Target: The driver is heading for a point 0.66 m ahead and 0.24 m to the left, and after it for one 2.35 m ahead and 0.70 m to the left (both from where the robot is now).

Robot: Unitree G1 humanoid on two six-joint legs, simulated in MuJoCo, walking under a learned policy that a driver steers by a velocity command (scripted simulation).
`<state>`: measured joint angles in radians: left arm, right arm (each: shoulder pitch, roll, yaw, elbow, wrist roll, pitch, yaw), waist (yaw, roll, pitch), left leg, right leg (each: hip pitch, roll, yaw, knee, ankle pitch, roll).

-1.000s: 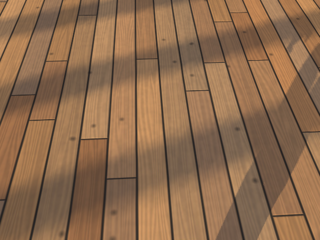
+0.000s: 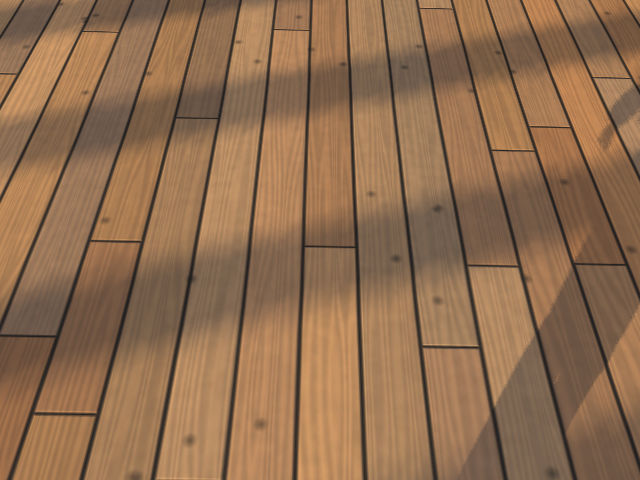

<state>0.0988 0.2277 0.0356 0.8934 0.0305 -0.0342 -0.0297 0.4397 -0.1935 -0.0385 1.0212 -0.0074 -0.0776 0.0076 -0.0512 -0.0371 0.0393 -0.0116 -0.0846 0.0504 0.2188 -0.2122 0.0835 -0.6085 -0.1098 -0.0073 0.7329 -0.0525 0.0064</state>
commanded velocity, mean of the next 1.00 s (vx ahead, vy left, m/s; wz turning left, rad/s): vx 0.50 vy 0.00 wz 0.52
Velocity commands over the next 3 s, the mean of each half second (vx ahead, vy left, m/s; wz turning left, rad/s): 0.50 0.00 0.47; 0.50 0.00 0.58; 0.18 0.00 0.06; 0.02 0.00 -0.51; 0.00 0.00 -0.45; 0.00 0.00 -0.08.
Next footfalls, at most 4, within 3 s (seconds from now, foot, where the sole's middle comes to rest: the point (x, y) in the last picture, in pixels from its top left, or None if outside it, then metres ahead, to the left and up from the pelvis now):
0.16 right None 0.26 -0.12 -0.78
0.68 left None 0.46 0.15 -0.78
1.22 right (223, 357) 0.78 0.20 -0.78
1.70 left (170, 428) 0.61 0.31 -0.78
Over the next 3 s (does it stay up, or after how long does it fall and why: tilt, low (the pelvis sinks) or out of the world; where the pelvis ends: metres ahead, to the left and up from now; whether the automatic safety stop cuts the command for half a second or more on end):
stays up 0.61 0.20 0.00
